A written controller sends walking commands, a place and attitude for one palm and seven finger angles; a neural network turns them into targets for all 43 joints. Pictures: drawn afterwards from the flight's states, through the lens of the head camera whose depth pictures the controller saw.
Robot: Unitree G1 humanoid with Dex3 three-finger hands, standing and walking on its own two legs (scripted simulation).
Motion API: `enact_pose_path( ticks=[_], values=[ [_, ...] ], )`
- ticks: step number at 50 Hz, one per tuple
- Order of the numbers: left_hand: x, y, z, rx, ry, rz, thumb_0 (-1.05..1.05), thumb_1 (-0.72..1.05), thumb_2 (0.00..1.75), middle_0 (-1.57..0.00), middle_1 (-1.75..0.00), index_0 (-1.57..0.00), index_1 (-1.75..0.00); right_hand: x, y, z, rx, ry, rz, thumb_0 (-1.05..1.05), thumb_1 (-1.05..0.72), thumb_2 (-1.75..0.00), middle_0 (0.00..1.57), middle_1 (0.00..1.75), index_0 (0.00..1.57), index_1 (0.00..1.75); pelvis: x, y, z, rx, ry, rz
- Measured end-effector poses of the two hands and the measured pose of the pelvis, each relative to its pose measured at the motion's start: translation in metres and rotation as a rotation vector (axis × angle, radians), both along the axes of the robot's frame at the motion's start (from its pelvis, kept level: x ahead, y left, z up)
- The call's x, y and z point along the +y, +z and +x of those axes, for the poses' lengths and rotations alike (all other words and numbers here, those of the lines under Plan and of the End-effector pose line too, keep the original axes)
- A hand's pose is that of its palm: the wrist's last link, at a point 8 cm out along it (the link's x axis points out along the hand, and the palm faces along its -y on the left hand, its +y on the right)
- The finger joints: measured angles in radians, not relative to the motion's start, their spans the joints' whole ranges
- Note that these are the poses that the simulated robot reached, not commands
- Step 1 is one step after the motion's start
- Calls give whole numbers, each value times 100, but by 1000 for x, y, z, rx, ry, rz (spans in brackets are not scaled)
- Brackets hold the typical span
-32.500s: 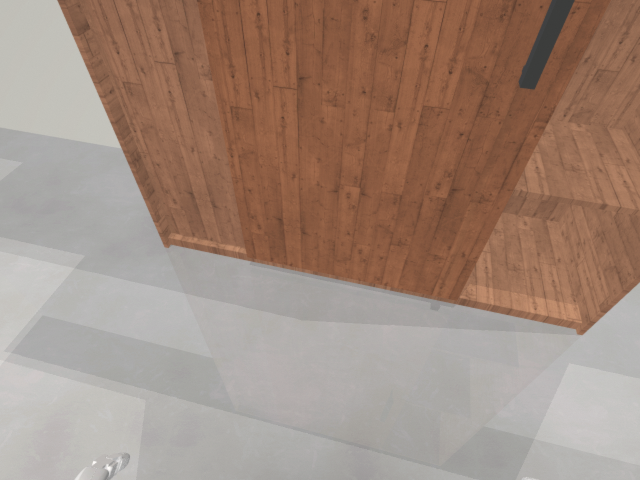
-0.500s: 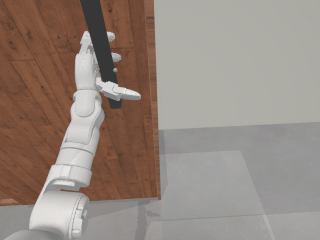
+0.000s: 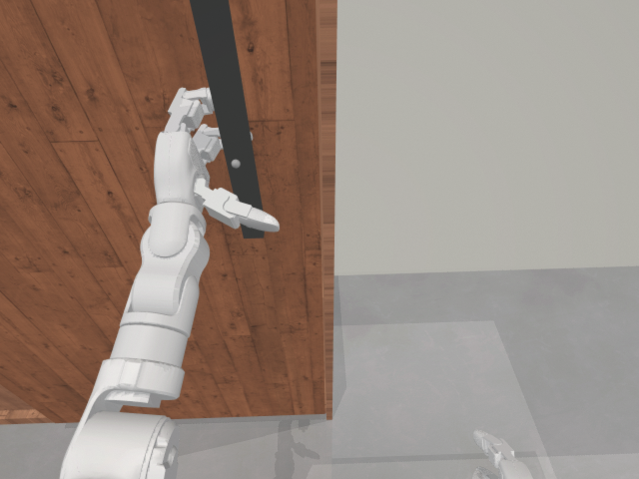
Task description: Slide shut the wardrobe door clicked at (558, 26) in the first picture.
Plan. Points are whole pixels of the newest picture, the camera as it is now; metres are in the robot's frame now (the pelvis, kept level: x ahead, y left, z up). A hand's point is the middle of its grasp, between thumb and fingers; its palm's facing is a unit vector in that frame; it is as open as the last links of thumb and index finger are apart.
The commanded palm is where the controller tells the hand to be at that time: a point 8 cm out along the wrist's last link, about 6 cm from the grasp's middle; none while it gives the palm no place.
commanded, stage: slip the hand off the handle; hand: left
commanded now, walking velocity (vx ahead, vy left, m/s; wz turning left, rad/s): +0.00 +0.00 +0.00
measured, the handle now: (236, 115) +0.44 +0.12 +0.27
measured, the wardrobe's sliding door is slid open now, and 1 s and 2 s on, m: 0.00 0.00 0.00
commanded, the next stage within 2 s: draw the hand back to the body in 0.96 s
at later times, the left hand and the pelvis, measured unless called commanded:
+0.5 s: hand (181, 184) +0.35 +0.16 +0.23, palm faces +0.09 -1.00 -0.01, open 14.7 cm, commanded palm +0.32 +0.21 +0.23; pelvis +0.00 +0.01 +0.00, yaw +0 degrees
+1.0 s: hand (160, 246) +0.27 +0.16 +0.22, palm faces +0.11 -0.99 -0.04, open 14.7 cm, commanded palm +0.24 +0.20 +0.23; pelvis -0.01 -0.01 +0.00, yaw +2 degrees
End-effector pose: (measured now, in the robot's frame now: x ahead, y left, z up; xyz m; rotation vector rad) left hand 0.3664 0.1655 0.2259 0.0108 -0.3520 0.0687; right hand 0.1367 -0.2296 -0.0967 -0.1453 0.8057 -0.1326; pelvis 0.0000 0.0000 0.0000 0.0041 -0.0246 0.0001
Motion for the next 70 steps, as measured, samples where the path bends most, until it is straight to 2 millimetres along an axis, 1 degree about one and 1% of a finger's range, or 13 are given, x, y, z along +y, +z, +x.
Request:
enact_pose_path(
  ticks=[8,13,18,21,28,37,43,49,55,60,64,66,70],
  values=[
    [42,2,-13,-14,91,27,-1,-55,20,-34,-118,-25,-115,0,-1,-5,33,2,-17,1,-91,-90,20,30,20,30,4,0,3,-13,5,-3],
    [54,4,-21,-18,70,52,-1,-55,20,-29,-117,-25,-115,-2,-5,-11,61,1,-33,1,-91,-90,20,30,20,30,6,0,2,-17,18,-6],
    [54,2,-21,-8,29,34,-1,-55,20,-27,-116,-25,-115,-4,-5,-15,62,-8,-41,1,-91,-90,20,30,20,30,7,0,0,-14,19,-7],
    [51,2,-26,-21,15,20,-1,-55,20,-26,-116,-25,-115,-3,-3,-14,41,-13,-33,1,-91,-90,20,30,20,30,8,1,0,-12,11,-5],
    [51,-3,-52,-36,34,20,-1,-55,20,-25,-115,-25,-115,2,2,-1,-22,5,-7,1,-91,-90,20,30,20,30,6,0,3,-29,4,-2],
    [54,-1,-88,-54,58,46,-1,-55,20,-25,-115,-25,-115,10,14,30,-112,83,0,1,-91,-90,20,30,20,30,-1,-1,-2,-56,20,-2],
    [48,0,-107,-59,32,52,-1,-55,20,-25,-115,-25,-115,14,21,46,-166,124,9,1,-91,-90,20,30,20,30,-5,-1,-5,-65,32,-1],
    [47,-7,-119,-31,40,42,-1,-55,20,-25,-115,-25,-115,15,24,51,-189,144,16,1,-91,-90,20,30,20,30,-10,-2,-7,-69,34,1],
    [42,-3,-128,-62,49,54,-1,-55,20,-25,-115,-25,-115,14,21,49,-187,162,15,1,-91,-90,20,30,20,30,-14,-3,-9,-76,44,0],
    [41,-13,-116,150,48,90,-1,-55,20,-25,-115,-25,-115,11,14,47,-151,133,30,1,-91,-90,20,30,20,30,-14,-2,-8,-79,38,0],
    [51,-21,-117,308,49,59,-1,-55,20,-25,-115,-25,-115,9,16,54,-161,114,41,1,-91,-90,20,30,20,30,-13,-1,-4,-79,32,2],
    [57,-18,-124,316,56,27,-1,-55,20,-25,-115,-25,-115,8,20,59,-181,119,36,1,-91,-90,20,30,20,30,-13,-1,-2,-81,32,3],
    [69,-11,-143,244,83,-6,-1,-55,20,-25,-115,-25,-115,8,32,71,-236,144,18,1,-91,-90,20,30,20,30,-13,-2,1,-88,40,2]
  ],
)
